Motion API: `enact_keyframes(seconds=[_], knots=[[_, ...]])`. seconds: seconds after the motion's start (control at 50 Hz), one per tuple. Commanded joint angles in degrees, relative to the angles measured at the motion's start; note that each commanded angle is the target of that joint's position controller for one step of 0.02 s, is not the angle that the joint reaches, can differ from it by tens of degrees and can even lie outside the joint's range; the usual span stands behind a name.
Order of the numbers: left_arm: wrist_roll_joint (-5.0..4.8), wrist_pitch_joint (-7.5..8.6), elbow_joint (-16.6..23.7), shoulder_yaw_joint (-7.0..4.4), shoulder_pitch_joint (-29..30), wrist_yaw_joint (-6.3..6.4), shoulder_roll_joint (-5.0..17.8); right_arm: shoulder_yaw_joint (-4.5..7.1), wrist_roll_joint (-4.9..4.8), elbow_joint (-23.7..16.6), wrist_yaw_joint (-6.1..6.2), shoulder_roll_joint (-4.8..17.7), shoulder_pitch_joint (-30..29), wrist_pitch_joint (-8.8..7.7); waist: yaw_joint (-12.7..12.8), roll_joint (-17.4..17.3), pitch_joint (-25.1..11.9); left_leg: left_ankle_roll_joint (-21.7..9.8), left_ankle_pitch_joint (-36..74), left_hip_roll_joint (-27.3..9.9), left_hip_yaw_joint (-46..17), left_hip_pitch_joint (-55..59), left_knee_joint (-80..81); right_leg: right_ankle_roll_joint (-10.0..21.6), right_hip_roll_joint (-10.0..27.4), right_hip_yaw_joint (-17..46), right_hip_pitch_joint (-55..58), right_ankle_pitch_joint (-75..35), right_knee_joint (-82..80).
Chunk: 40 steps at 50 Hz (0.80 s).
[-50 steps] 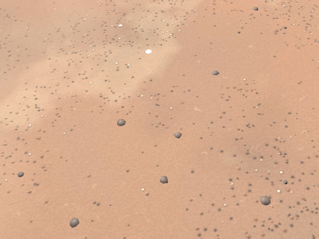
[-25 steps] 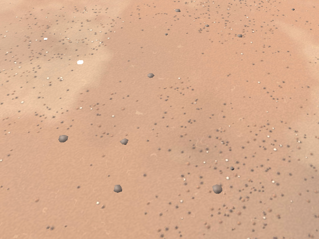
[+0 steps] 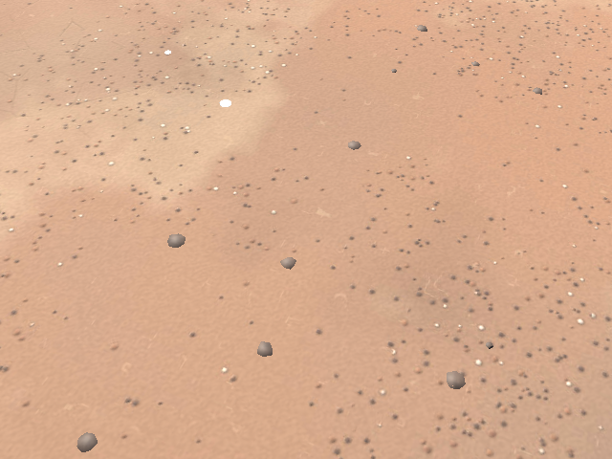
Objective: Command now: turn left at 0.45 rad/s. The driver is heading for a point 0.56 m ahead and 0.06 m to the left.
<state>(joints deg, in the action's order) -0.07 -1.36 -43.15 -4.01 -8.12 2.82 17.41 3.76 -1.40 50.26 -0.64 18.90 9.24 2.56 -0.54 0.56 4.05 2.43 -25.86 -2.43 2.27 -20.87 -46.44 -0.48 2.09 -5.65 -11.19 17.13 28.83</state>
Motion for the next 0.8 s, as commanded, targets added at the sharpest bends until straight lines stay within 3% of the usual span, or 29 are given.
enact_keyframes(seconds=[0.02, 0.04, 0.06, 0.08, 0.1, 0.12, 0.14, 0.16, 0.18, 0.24, 0.32, 0.46, 0.6, 0.64, 0.66, 0.68, 0.7, 0.72, 0.74, 0.76, 0.8], knots=[[-1.34, 0.22, 3.5, -2.47, 4.7, 0.27, 9.2, 1.31, -0.06, -2.9, -1.17, 4.6, 3.8, -0.35, -2.4, 6.4, -7.9, -1.6, 11.5, 1.6, 3.0, 7.6, 13.4, 9.1, 13.4, 6.5, 2.5, -27.6, -0.3], [-1.5, 0.14, 2.1, -2.2, 1.2, 0.08, 7.6, 2.0, 0.32, -2.7, -1.03, 6.1, 5.3, -0.45, -2.3, 2.0, -7.9, -3.5, 18.6, 2.6, 0.3, 12.7, 20.8, 5.4, 10.4, 3.0, -0.8, -18.5, 6.9], [1.03, 0.11, 2.6, -1.32, -1.4, -0.24, 4.7, 3.78, 0.34, -4.2, 0.01, 13.2, 5.6, -0.7, -0.3, -14.2, -6.9, -8.9, 39.4, -9.8, -19.0, 20.3, 25.9, -1.1, 4.0, -2.3, -14.9, 6.6, 22.9], [1.5, 0.26, 6.0, -0.85, 4.9, 0.32, 3.6, 3.7, 2.86, -5.8, -0.48, 16.4, 6.1, -1.95, -2.4, -17.5, -8.9, -21.3, 47.8, -20.6, -36.6, 18.0, 28.0, -3.0, -4.2, 5.2, -23.2, 25.3, 35.1], [0.43, 0.17, 5.7, -1.58, 5.6, 0.68, 6.4, 3.15, 3.47, -6.6, -0.97, 14.2, 5.4, -3.34, -3.1, -8.8, -9.9, -23.0, 41.9, -19.7, -34.2, 18.3, 28.9, -2.5, -2.6, 10.3, -24.4, 23.7, 41.1], [-0.31, 0.18, 5.2, -2.01, 5.1, 0.77, 7.4, 2.78, 2.64, -6.9, -0.8, 12.5, 2.7, -4.2, -1.5, -6.9, -7.3, -20.1, 36.8, -16.4, -28.7, 17.1, 28.6, -1.7, -1.3, 11.0, -25.3, 18.2, 41.0], [-0.07, 0.17, 3.7, -2.49, 3.9, 1.17, 7.9, 2.67, 1.38, -7.3, -0.31, 11.2, 0.3, -4.29, -0.4, -4.3, -5.9, -16.6, 31.3, -13.2, -25.2, 16.9, 28.2, -1.8, -0.1, 11.1, -25.9, 12.9, 38.9], [0.22, 0.14, 3.4, -2.74, 3.9, 1.49, 8.4, 2.19, 0.41, -7.6, 0.28, 9.7, -0.9, -4.09, 0.0, -5.1, -5.4, -14.8, 30.7, -11.7, -23.6, 16.7, 28.1, -2.1, 0.5, 11.6, -25.6, 9.2, 36.9], [0.15, 0.27, 3.0, -2.79, 3.4, 1.34, 7.9, 1.8, 0.28, -7.8, 0.81, 8.8, -0.6, -3.78, 0.2, -6.3, -6.0, -14.1, 32.2, -10.0, -22.2, 16.0, 28.4, -2.7, -0.1, 11.4, -23.5, 6.5, 37.0], [-0.25, 0.72, 2.6, -2.63, 2.5, 0.99, 6.4, 1.76, 0.53, -8.3, 1.68, 8.4, 1.3, -3.41, 0.0, -6.1, -8.0, -14.2, 35.4, -8.8, -21.0, 19.0, 28.4, -3.9, -1.5, 11.4, -23.2, 2.6, 35.3], [-0.21, 1.07, 2.9, -2.64, 3.9, 1.03, 6.0, 1.98, 0.44, -8.9, 2.3, 8.9, 2.1, -2.72, -0.7, -7.0, -6.9, -14.3, 30.7, -8.2, -23.6, 20.3, 28.7, -5.4, -1.9, 12.4, -24.6, 1.1, 29.3], [-0.21, 2.48, 2.9, -2.57, 5.1, 0.33, 6.0, 2.35, 0.73, -10.3, 2.69, 9.8, 1.0, -1.79, -1.4, -8.3, -5.5, -14.8, 23.9, -6.5, -28.6, 16.7, 27.8, -6.1, -2.9, 13.7, -20.9, 1.1, 18.2], [-0.61, 3.84, 2.0, -1.83, 2.9, -1.53, 6.2, 1.27, 1.28, -10.8, 2.33, 8.3, -0.9, -0.82, -1.6, -8.4, -7.9, -15.5, 39.8, -6.8, -29.8, 14.9, 22.8, -4.6, -2.8, 11.0, -9.9, 2.8, 9.3], [-0.63, 4.2, 1.2, -1.61, 0.8, -2.1, 5.8, 0.73, 0.73, -10.7, 2.41, 7.4, -2.2, -0.6, 0.1, -8.0, -7.8, -14.2, 41.0, -5.6, -30.0, 14.5, 21.0, -3.3, -2.9, 10.1, -4.9, -2.1, 0.5], [-0.34, 4.45, 0.5, -1.47, -0.8, -2.35, 5.5, 0.36, 0.35, -10.5, 2.53, 6.7, -2.4, -0.54, 1.6, -7.2, -7.4, -12.3, 37.7, -3.9, -29.4, 12.9, 20.5, -2.2, -2.4, 10.0, -0.2, -11.2, -8.3], [0.58, 4.55, 0.5, -1.32, -1.6, -2.35, 6.6, -0.41, 0.97, -9.8, 2.5, 4.6, -0.1, -0.89, 1.2, -4.1, -8.9, -9.3, 25.8, -1.4, -27.3, 10.2, 19.5, -0.5, 1.8, 14.0, 6.2, -18.5, -11.4], [1.39, 4.32, 1.1, -1.21, -1.4, -2.16, 9.2, -1.23, 2.58, -8.9, 2.18, 2.2, 4.3, -1.36, -1.6, 6.6, -10.3, -6.1, 4.5, 5.1, -20.1, 5.8, 11.6, 3.4, 10.7, 23.4, 11.1, -25.4, -12.1], [2.18, 4.1, -0.1, -0.9, -1.7, -2.15, 9.3, -0.71, 1.71, -9.6, 2.13, 3.6, 4.2, -1.63, -2.4, 11.4, -7.7, -3.8, -8.5, 9.1, -14.0, -0.8, 8.2, 11.7, 15.7, 30.5, 8.6, -16.2, -12.6], [1.03, 4.32, -0.6, -1.2, -3.2, -2.34, 9.4, -0.15, 1.58, -10.1, 2.33, 6.7, 1.2, -2.06, 0.7, 10.4, -5.4, -2.0, -9.4, 6.9, -11.3, -5.0, 1.3, 14.9, 16.9, 34.9, 7.4, 2.4, -16.6], [0.21, 4.47, -1.4, -1.55, -5.3, -2.21, 10.1, 0.66, 0.86, -10.6, 2.33, 8.4, -1.9, -2.53, 2.6, 8.9, -2.6, -1.0, -7.2, 5.8, -10.0, -10.0, -4.8, 14.4, 16.0, 36.0, 8.0, 14.6, -19.2], [-0.97, 4.81, -1.8, -1.19, -5.0, -1.61, 9.6, 1.06, 0.93, -10.2, 1.91, 7.6, -1.6, -2.95, 2.0, 9.1, 0.1, 0.1, -1.7, 2.9, -8.8, -15.0, -8.8, 12.3, 13.9, 33.2, 8.9, 16.7, -20.6]])
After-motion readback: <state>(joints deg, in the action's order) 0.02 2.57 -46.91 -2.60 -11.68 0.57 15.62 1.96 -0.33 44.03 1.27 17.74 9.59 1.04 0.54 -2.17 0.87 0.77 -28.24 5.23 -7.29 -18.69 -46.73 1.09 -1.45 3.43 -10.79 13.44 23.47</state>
